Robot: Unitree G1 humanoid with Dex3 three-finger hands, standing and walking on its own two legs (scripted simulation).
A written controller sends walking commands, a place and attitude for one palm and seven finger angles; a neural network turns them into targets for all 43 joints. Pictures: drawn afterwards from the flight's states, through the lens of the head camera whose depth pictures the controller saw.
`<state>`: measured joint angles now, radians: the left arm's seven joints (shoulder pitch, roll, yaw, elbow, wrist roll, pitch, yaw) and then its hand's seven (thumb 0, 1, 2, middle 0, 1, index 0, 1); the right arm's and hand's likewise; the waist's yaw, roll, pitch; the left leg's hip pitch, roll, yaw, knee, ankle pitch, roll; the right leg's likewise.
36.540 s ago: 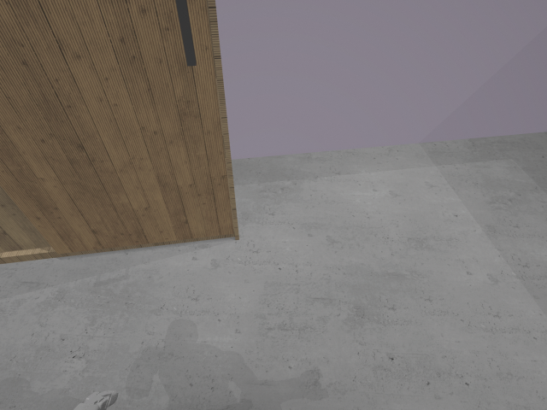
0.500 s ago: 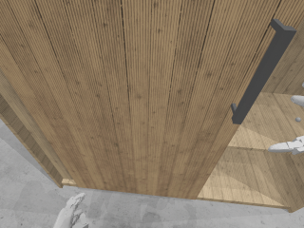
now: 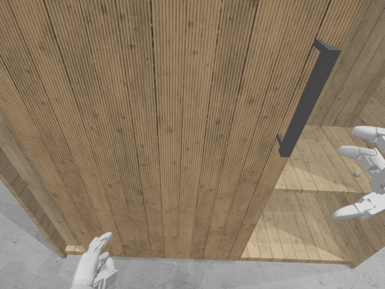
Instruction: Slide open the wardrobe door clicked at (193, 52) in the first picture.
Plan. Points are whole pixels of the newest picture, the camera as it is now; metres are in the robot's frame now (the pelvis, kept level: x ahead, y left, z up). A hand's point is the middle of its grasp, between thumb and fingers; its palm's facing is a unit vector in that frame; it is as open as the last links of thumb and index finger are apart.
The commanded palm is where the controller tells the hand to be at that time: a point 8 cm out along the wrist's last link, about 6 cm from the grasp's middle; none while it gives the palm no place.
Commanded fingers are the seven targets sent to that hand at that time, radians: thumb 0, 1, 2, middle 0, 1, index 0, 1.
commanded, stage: draw the hand back to the body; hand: right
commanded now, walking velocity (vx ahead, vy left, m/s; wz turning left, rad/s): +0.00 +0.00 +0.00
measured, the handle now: (300, 104) +0.43 -0.23 +0.22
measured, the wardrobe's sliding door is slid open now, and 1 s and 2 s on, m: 0.59 0.59 0.59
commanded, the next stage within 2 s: step back with the hand held close in 1.46 s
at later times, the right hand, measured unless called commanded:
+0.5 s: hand (363, 202) +0.22 -0.27 +0.17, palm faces +0.37 +0.90 -0.23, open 14.1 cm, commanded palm +0.17 -0.31 +0.19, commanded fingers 0.00 0.12 -0.41 0.23 0.89 0.23 0.89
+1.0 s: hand (366, 201) +0.22 -0.28 +0.17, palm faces +0.42 +0.84 -0.35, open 9.6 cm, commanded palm +0.17 -0.32 +0.18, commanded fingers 0.00 -0.79 -0.85 0.20 0.36 0.20 0.36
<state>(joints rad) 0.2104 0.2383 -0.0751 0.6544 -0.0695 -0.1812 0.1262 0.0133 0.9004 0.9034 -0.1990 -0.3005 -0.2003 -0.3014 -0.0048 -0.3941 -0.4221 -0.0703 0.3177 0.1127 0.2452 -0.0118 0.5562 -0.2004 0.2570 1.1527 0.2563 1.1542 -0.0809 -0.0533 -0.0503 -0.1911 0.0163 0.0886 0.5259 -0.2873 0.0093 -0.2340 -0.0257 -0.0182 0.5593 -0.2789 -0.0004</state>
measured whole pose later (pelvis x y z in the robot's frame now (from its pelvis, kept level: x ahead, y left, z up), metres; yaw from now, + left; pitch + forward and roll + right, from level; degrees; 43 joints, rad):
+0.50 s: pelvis -0.02 +0.01 +0.00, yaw +0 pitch -4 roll +1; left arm 0.18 0.27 -0.04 0.65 -0.04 -0.27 0.10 0.01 0.90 0.90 -0.20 -0.30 -0.20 -0.30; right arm 0.17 -0.39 -0.39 -0.20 0.21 0.09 0.07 -0.01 0.42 -0.27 0.25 1.07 0.25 1.07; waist -0.07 -0.07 0.00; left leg -0.17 0.00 0.10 0.49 -0.25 0.02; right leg -0.23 -0.04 -0.01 0.55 -0.25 0.01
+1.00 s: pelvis +0.02 -0.03 +0.01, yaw +2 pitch -4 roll +0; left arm 0.20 0.21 -0.03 0.66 0.01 -0.16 0.06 0.01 0.90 0.90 -0.20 -0.30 -0.20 -0.30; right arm 0.43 -0.34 -0.32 -0.40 0.07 -0.08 -0.10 0.00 -0.44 -0.68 0.23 0.57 0.23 0.57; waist -0.08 -0.04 0.00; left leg -0.09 0.04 0.04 0.42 -0.25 -0.03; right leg -0.11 0.01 -0.07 0.45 -0.26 -0.03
